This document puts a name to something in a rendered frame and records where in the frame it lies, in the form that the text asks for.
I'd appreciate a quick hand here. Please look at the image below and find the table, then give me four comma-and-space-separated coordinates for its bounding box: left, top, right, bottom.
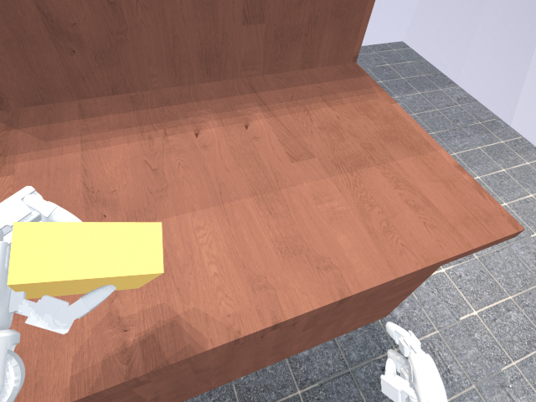
0, 0, 525, 402

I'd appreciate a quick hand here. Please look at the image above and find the left robot hand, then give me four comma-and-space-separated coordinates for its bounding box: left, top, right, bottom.
0, 186, 116, 334

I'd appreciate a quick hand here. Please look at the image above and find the right robot hand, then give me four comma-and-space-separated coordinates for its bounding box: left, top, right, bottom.
380, 322, 448, 402

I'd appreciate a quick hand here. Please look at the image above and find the robot left forearm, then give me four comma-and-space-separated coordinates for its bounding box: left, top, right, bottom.
0, 329, 25, 402

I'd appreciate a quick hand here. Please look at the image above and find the sponge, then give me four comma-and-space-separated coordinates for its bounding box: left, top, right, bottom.
8, 222, 164, 299

